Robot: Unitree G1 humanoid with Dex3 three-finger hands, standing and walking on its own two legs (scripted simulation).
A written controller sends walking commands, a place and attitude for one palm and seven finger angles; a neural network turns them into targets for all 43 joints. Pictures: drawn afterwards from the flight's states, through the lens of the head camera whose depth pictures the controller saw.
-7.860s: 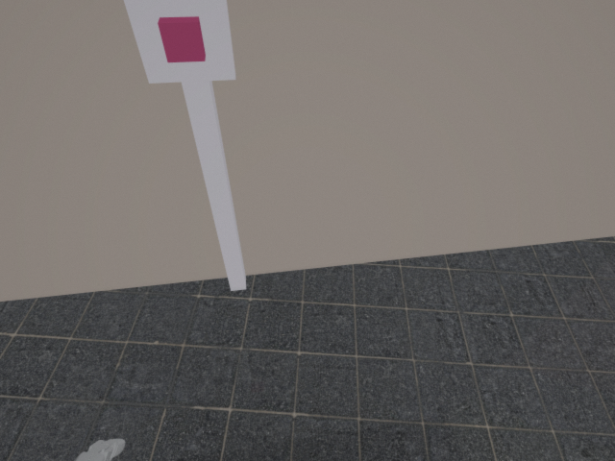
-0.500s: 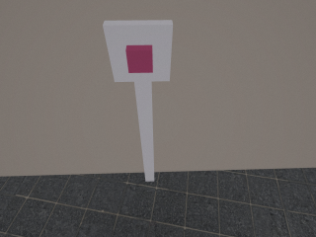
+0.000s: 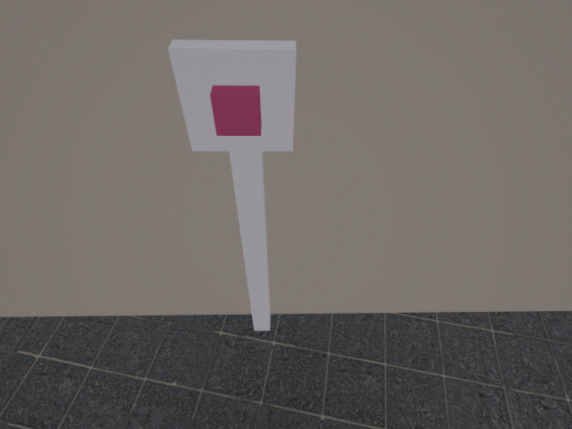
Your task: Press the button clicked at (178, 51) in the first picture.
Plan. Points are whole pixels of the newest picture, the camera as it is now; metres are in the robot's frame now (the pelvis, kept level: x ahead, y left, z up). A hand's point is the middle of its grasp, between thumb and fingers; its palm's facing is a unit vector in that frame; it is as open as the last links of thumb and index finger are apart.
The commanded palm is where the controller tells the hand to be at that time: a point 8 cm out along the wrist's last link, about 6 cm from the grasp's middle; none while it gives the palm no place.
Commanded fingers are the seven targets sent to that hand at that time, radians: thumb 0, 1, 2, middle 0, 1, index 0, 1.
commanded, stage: look again from close up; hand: left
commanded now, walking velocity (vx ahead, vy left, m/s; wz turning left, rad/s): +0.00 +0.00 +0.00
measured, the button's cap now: (237, 110) +0.54 +0.11 +0.18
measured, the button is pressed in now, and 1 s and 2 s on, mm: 0 0 0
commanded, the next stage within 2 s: raise the hand and make a fist in 0.18 s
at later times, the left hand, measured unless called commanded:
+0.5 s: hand (184, 362) +0.21 +0.15 +0.00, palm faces +0.22 -0.96 -0.19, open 6.7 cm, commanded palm +0.12 +0.19 -0.04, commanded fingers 0.00 0.90 0.90 -0.53 -0.66 -0.53 -0.66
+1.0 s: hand (192, 375) +0.18 +0.13 +0.04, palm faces -0.09 -1.00 -0.03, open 3.5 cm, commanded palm +0.14 +0.21 +0.04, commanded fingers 0.00 0.90 0.90 -1.22 -1.41 -1.22 -1.41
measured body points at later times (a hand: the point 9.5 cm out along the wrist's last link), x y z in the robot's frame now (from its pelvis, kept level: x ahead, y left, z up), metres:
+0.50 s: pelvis +0.02 -0.03 -0.02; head +0.01 -0.07 +0.43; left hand +0.19 +0.20 +0.01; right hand +0.13 -0.29 -0.14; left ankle +0.04 +0.08 -0.74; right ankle -0.04 -0.09 -0.74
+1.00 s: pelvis -0.02 -0.04 -0.05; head +0.00 -0.05 +0.40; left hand +0.18 +0.18 +0.04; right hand +0.18 -0.24 -0.13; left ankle +0.04 +0.09 -0.74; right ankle -0.04 -0.09 -0.74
